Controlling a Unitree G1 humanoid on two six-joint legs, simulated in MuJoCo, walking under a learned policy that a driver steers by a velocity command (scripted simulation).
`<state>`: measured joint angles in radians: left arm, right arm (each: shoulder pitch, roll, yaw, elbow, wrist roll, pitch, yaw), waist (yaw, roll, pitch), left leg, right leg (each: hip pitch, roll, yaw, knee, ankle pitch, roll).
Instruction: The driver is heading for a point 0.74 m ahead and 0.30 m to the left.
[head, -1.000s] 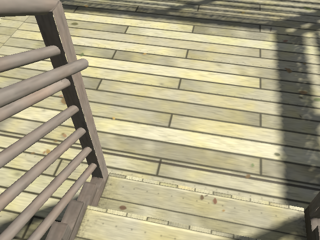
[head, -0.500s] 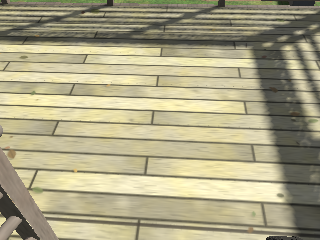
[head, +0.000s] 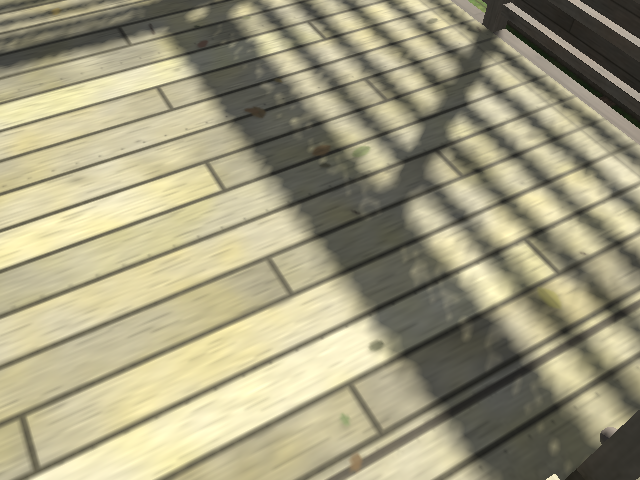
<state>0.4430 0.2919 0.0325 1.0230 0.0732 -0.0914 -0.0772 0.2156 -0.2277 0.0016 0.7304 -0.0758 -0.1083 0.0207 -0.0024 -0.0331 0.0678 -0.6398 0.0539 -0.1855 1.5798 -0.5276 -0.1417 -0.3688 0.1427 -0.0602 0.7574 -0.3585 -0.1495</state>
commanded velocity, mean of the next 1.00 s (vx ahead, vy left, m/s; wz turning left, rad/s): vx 0.06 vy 0.00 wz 0.56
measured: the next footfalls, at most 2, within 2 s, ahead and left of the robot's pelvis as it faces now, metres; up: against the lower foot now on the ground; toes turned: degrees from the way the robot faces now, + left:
left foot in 0.30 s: +0.26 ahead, +0.26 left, -0.17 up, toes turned +7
right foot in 0.78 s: +0.42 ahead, +0.12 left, -0.16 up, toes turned +41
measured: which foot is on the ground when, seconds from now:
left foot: up 0.00-0.28, down 0.30-0.78, up 0.80-1.00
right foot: down 0.00-0.32, up 0.34-0.76, down 0.78-1.00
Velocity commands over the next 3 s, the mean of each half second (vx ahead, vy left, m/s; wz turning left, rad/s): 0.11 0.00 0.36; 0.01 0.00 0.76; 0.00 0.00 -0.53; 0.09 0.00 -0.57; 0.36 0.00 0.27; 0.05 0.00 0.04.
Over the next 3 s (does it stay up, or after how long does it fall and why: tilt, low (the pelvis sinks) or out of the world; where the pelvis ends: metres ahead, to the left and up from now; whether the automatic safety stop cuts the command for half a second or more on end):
stays up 0.82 0.37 -0.14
